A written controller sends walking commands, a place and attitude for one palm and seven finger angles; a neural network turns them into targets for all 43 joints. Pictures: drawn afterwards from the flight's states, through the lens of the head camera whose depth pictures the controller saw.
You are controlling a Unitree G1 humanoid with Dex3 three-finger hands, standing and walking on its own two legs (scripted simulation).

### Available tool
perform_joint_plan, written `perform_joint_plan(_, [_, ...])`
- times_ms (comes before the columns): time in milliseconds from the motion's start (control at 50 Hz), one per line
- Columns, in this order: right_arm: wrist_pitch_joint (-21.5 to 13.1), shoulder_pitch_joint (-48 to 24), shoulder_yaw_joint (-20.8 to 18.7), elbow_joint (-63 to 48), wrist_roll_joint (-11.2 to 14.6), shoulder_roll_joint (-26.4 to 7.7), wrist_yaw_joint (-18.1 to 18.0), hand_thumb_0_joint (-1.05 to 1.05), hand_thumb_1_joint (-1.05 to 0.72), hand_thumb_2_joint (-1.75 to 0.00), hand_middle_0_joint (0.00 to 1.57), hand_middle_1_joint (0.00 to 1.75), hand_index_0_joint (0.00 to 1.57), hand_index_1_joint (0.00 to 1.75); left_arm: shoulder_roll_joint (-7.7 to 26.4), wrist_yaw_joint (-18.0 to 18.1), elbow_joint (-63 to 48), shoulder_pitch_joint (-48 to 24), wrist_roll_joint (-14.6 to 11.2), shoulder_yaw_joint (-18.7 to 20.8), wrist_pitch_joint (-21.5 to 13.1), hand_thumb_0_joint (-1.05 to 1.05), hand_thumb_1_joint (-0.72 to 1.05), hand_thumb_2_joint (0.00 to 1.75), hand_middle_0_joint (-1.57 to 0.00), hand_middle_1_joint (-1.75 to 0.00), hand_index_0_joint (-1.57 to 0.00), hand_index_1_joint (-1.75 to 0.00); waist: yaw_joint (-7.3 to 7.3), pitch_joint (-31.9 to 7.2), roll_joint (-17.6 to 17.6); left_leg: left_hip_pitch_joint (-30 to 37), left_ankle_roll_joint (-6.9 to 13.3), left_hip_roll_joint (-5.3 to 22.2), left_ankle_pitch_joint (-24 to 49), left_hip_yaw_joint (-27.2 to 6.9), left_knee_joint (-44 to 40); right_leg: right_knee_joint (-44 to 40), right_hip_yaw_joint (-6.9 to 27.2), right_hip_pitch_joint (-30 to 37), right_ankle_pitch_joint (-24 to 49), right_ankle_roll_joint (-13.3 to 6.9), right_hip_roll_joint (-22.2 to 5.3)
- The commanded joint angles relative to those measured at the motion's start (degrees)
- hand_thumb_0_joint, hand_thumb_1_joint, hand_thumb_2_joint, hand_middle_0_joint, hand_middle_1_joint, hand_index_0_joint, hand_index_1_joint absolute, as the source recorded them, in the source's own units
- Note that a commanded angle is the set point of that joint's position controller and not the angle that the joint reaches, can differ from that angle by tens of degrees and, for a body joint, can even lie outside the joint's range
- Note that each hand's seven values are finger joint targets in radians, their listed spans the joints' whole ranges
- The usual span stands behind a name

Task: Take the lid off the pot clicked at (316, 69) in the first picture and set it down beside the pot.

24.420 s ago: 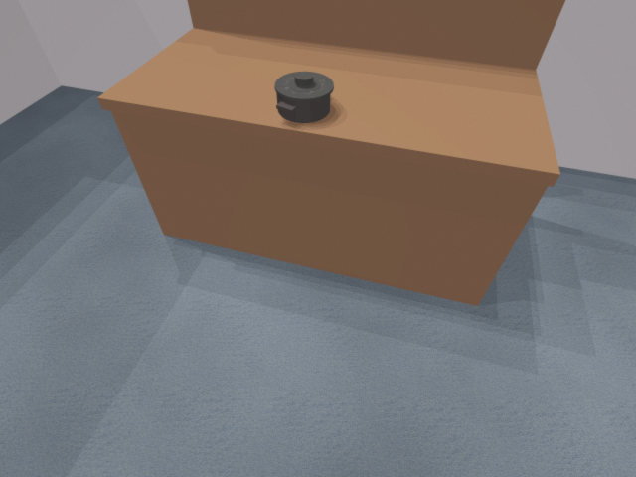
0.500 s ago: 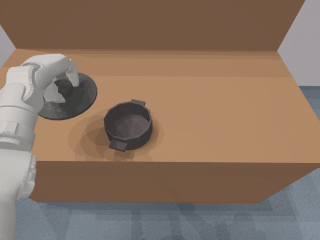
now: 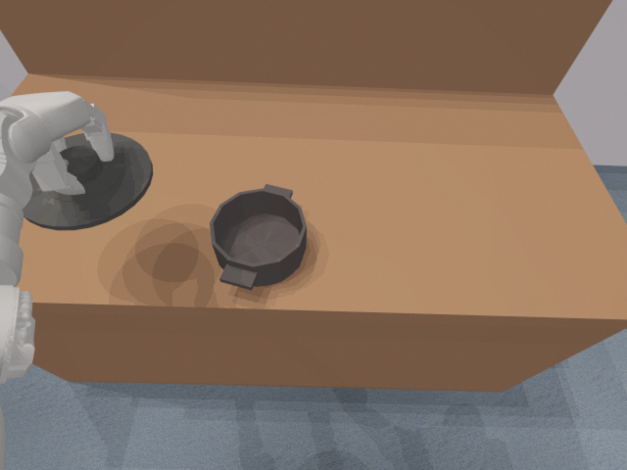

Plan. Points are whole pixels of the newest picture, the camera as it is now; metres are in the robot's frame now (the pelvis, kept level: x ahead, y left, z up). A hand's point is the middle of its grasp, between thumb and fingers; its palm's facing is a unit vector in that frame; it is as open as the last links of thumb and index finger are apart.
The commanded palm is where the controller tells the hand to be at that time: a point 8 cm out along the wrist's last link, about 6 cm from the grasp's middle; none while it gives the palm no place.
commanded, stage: move the lid sideways beside the pot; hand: left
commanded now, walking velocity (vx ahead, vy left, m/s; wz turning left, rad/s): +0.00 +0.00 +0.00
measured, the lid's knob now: (78, 165) +0.47 +0.30 +0.11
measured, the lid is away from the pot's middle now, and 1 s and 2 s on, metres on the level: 0.22 0.23 0.24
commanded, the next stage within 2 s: lower the lid onto the table in 0.22 s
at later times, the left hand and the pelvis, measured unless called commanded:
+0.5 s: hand (57, 169) +0.45 +0.31 +0.12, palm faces -0.43 -0.07 -0.90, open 8.3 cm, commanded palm +0.49 +0.31 +0.19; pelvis +0.00 +0.01 +0.00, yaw +0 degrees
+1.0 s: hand (73, 183) +0.47 +0.32 +0.08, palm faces -0.47 -0.08 -0.88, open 8.3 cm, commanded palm +0.51 +0.31 +0.15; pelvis +0.00 +0.01 -0.01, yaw -1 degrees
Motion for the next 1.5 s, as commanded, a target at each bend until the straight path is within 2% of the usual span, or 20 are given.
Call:
perform_joint_plan(0, [-1.07,3.85,-3.24,-4.08,-0.29,-10.42,-0.65,0.0,-0.9,-0.9,0.2,0.3,0.2,0.3,19.59,2.83,-12.69,-31.59,-0.44,5.94,-0.61,0.0,0.53,0.97,-0.84,-1.12,-0.85,-1.07,-0.68,-25.88,6.75,28.49,1.41,0.33,20.33,-4.54,-0.08,-2.05,-2.33,-6.46,13.2,-4.07,3.78])
perform_joint_plan(200, [-0.71,4.64,-3.49,-3.76,-0.45,-10.54,-0.62,0.0,-0.9,-0.9,0.2,0.3,0.2,0.3,19.31,1.94,-15.14,-33.08,-1.02,5.49,-1.52,0.0,0.53,0.97,-0.84,-1.12,-0.85,-1.07,-0.87,-27.6,8.23,30.81,1.38,0.45,21.81,-5.42,0.55,-2.16,-2.6,-8.49,11.68,-4.12,4.17])
perform_joint_plan(320, [-0.89,4.87,-3.1,-3.09,-0.1,-10.84,-0.62,0.0,-0.9,-0.9,0.2,0.3,0.2,0.3,17.74,2.05,-9.42,-32.51,-0.77,3.53,-0.61,0.0,0.53,0.97,-0.84,-1.12,-0.85,-1.07,-1.29,-22.24,5.8,26.16,1.26,0.33,13.18,-4.98,-0.4,-2.59,-2.73,-9.9,7.67,-4.27,4.13])
perform_joint_plan(360, [-1.21,4.5,-3.07,-3.59,-0.31,-11.1,-0.73,0.0,-0.9,-0.9,0.2,0.3,0.2,0.3,19.88,2.55,-11.8,-33.78,-0.34,5.08,-1.18,0.0,0.53,0.97,-0.84,-1.12,-0.85,-1.07,-0.65,-24.4,7.26,26.83,1.18,0.18,14.51,-5.09,-0.28,-2.12,-2.37,-9.2,8.57,-4.69,3.97])
perform_joint_plan(420, [-1.41,5.48,-3.01,-2.92,-0.12,-11.03,-0.94,0.0,-0.9,-0.9,0.2,0.3,0.2,0.3,17.24,2.46,-8.62,-33.78,-0.44,2.79,-0.74,0.0,0.53,0.97,-0.84,-1.12,-0.85,-1.07,-1.54,-22.55,5.9,25.2,1.28,0.38,10.64,-4.85,-0.29,-2.13,-2.42,-10.53,6.33,-4.34,4.11])
perform_joint_plan(600, [-1.96,7.49,-2.98,-2.72,-0.42,-11.17,-1.73,0.0,-0.9,-0.9,0.2,0.3,0.2,0.3,22.19,4.01,-8.31,-32.46,0.91,7.05,-2.02,0.0,0.53,0.97,-0.84,-1.12,-0.85,-1.07,-1.15,-26.55,6.94,25.69,1.14,0.65,16.86,-5.01,1.28,-0.37,-2.41,-10.08,9.89,-4.36,4.37])
perform_joint_plan(620, [-2.01,7.16,-3.11,-2.72,-0.42,-10.98,-1.54,0.0,-0.9,-0.9,0.2,0.3,0.2,0.3,19.58,3.89,-7.93,-32.65,0.79,5.07,-1.71,0.0,0.53,0.97,-0.84,-1.12,-0.85,-1.07,-1.52,-25.42,7.86,25.63,1.03,0.7,15.92,-4.83,1.42,-0.62,-2.44,-11.51,8.99,-4.36,4.32])
perform_joint_plan(700, [-1.69,8.34,-3.33,-2.64,-0.65,-11.05,-1.59,0.0,-0.9,-0.9,0.2,0.3,0.2,0.3,21.19,4.29,-9.0,-32.12,1.23,6.68,-2.09,0.0,0.53,0.97,-0.84,-1.12,-0.85,-1.07,-1.36,-28.1,8.57,27.27,1.03,0.72,20.39,-5.17,2.48,0.05,-2.25,-11.64,10.48,-4.35,4.66])
perform_joint_plan(820, [-1.42,8.65,-3.62,-1.99,-0.44,-11.16,-1.64,0.0,-0.9,-0.9,0.2,0.3,0.2,0.3,18.94,4.01,-6.84,-30.7,0.56,5.11,-2.03,0.0,0.53,0.97,-0.84,-1.12,-0.85,-1.07,-2.09,-25.47,6.99,25.3,1.21,0.79,16.9,-4.6,3.22,0.2,-2.35,-13.85,8.66,-4.18,4.77])
perform_joint_plan(960, [-1.48,9.33,-3.26,-2.2,-0.5,-11.43,-2.48,0.0,-0.9,-0.9,0.2,0.3,0.2,0.3,23.64,5.12,-9.84,-31.46,1.18,8.19,-3.79,0.0,0.53,0.97,-0.84,-1.12,-0.85,-1.07,-1.56,-28.89,9.46,25.92,1.05,1.09,20.27,-4.96,4.25,1.53,-2.08,-13.86,10.07,-4.5,4.76])
perform_joint_plan(980, [-1.51,9.63,-3.31,-1.85,-0.49,-11.19,-2.36,0.0,-0.9,-0.9,0.2,0.3,0.2,0.3,19.97,4.99,-7.81,-30.74,1.0,5.43,-3.43,0.0,0.53,0.97,-0.84,-1.12,-0.85,-1.07,-2.46,-27.71,9.99,25.96,1.01,1.06,19.94,-4.69,4.62,1.74,-2.23,-15.28,9.53,-4.31,4.9])
perform_joint_plan(1060, [-1.58,10.11,-3.36,-2.06,-0.61,-11.28,-2.52,0.0,-0.9,-0.9,0.2,0.3,0.2,0.3,22.29,5.52,-8.54,-29.36,1.22,7.95,-3.92,0.0,0.53,0.97,-0.84,-1.12,-0.85,-1.07,-1.76,-29.51,8.9,26.33,1.06,1.17,22.68,-5.0,5.31,2.18,-2.12,-15.14,10.83,-4.32,4.99])
perform_joint_plan(1120, [-1.28,10.1,-3.46,-1.35,-0.41,-11.4,-2.25,0.0,-0.9,-0.9,0.2,0.3,0.2,0.3,18.83,5.47,-6.04,-29.53,1.11,5.11,-3.11,0.0,0.53,0.97,-0.84,-1.12,-0.85,-1.07,-2.52,-26.29,8.47,24.26,0.9,1.37,18.44,-4.78,5.18,2.34,-2.38,-17.4,8.23,-4.26,4.97])
perform_joint_plan(1180, [-1.09,10.51,-3.68,-1.84,-0.89,-11.16,-2.3,0.0,-0.9,-0.9,0.2,0.3,0.2,0.3,21.54,6.1,-9.44,-29.71,1.91,7.72,-3.8,0.0,0.53,0.97,-0.84,-1.12,-0.85,-1.07,-1.91,-30.72,10.65,27.54,0.79,1.38,25.08,-5.35,6.55,3.3,-2.26,-16.8,10.68,-4.36,5.16])
perform_joint_plan(1220, [-0.95,10.32,-3.58,-1.49,-0.55,-11.16,-2.26,0.0,-0.9,-0.9,0.2,0.3,0.2,0.3,18.19,5.81,-5.16,-27.81,1.22,5.35,-3.3,0.0,0.53,0.97,-0.84,-1.12,-0.85,-1.07,-2.72,-26.61,8.68,24.77,0.75,1.42,20.36,-5.01,6.37,3.07,-2.48,-18.93,8.03,-4.18,5.11])
perform_joint_plan(1260, [-0.95,10.4,-3.48,-1.81,-0.56,-11.52,-2.6,0.0,-0.9,-0.9,0.2,0.3,0.2,0.3,21.07,6.19,-6.51,-28.25,1.38,7.28,-3.81,0.0,0.53,0.97,-0.84,-1.12,-0.85,-1.07,-2.17,-28.13,7.9,24.18,0.92,1.42,19.72,-4.92,6.31,3.41,-2.19,-18.1,8.36,-4.35,4.98])
perform_joint_plan(1300, [-0.92,10.78,-3.66,-1.45,-0.6,-11.32,-2.61,0.0,-0.9,-0.9,0.2,0.3,0.2,0.3,18.44,6.23,-8.11,-30.32,1.55,4.79,-3.78,0.0,0.53,0.97,-0.84,-1.12,-0.85,-1.07,-2.89,-28.44,9.62,25.0,0.85,1.44,18.32,-4.93,6.32,3.44,-2.27,-19.42,7.24,-4.22,5.1])
perform_joint_plan(1360, [-1.16,11.06,-3.45,-1.95,-0.84,-11.33,-2.99,0.0,-0.9,-0.9,0.2,0.3,0.2,0.3,24.33,7.15,-8.8,-28.19,2.03,9.88,-4.78,0.0,0.53,0.97,-0.84,-1.12,-0.85,-1.07,-1.76,-31.37,9.2,25.0,0.93,1.35,22.7,-4.99,7.5,4.36,-2.04,-17.15,10.24,-4.41,5.09])
perform_joint_plan(1420, [-0.98,10.83,-3.37,-1.4,-0.48,-11.39,-2.82,0.0,-0.9,-0.9,0.2,0.3,0.2,0.3,20.8,7.22,-4.59,-26.97,1.71,7.11,-4.11,0.0,0.53,0.97,-0.84,-1.12,-0.85,-1.07,-2.7,-26.69,8.48,21.68,0.79,1.42,17.93,-4.45,7.27,4.54,-2.36,-19.26,7.76,-4.28,5.02])
perform_joint_plan(1480, [-0.96,11.06,-3.17,-1.5,-0.54,-11.81,-3.01,0.0,-0.9,-0.9,0.2,0.3,0.2,0.3,22.94,7.37,-5.24,-27.72,2.4,7.93,-4.62,0.0,0.53,0.97,-0.84,-1.12,-0.85,-1.07,-2.51,-26.9,9.18,20.92,0.89,1.43,15.97,-4.52,7.61,4.9,-2.19,-19.58,6.83,-4.4,5.01])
